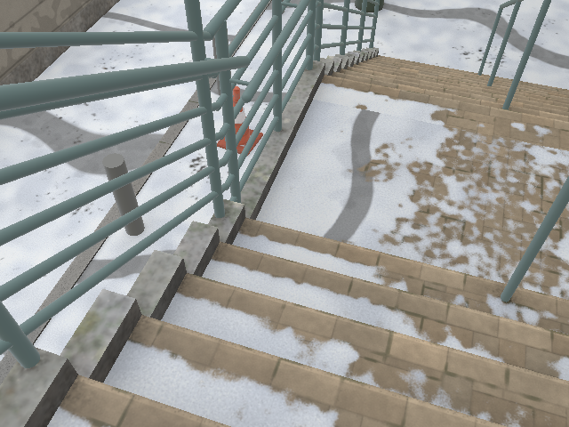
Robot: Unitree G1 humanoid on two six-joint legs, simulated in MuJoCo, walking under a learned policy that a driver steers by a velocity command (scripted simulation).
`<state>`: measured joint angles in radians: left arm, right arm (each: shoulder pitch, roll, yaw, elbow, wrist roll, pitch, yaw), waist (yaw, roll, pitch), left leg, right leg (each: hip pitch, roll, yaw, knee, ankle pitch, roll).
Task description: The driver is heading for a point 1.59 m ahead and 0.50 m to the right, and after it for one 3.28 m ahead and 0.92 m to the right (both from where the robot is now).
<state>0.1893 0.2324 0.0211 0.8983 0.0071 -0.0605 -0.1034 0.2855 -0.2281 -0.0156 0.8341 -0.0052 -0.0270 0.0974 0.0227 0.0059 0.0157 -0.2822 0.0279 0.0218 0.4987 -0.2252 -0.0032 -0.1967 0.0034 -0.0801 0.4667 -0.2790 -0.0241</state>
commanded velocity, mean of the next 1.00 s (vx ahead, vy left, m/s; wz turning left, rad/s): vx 0.07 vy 0.00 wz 0.01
